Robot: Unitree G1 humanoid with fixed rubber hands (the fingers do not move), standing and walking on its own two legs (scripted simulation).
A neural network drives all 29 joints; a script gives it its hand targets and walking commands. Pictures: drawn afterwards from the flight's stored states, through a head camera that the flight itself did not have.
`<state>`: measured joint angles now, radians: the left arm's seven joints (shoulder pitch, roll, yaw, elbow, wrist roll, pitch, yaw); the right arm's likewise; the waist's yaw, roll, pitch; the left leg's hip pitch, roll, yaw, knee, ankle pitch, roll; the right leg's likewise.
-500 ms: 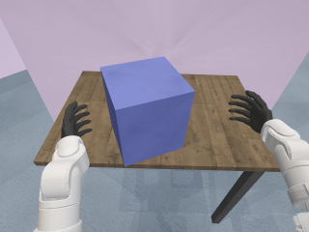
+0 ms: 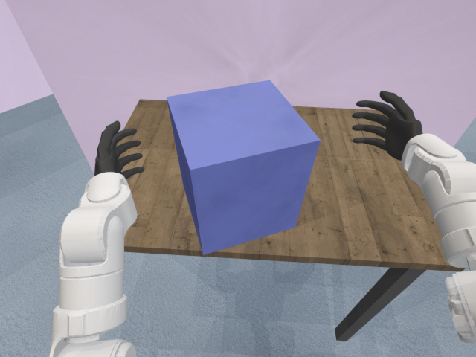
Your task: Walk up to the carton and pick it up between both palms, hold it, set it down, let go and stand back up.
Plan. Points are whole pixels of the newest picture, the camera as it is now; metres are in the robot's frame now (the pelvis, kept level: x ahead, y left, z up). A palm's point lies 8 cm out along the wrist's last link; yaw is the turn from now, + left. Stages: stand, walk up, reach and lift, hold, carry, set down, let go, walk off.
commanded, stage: reach and lift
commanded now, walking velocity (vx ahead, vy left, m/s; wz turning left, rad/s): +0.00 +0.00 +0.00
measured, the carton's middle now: (236, 167) +0.46 +0.08 +0.06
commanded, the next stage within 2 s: none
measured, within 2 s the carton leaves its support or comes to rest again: neither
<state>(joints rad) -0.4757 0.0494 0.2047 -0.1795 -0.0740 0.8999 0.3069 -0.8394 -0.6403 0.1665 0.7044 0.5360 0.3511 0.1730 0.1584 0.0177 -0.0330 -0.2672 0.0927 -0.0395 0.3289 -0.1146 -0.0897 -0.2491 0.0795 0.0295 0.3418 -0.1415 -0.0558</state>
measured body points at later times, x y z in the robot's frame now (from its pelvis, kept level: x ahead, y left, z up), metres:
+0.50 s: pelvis +0.00 +0.00 +0.00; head +0.04 -0.02 +0.45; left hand +0.36 +0.26 +0.20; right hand +0.51 -0.13 +0.21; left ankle +0.03 +0.17 -0.75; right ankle +0.02 -0.09 -0.75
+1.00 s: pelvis +0.00 +0.00 +0.00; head +0.06 -0.02 +0.44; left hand +0.39 +0.26 +0.20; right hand +0.54 -0.11 +0.22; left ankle +0.03 +0.17 -0.75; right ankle +0.02 -0.09 -0.75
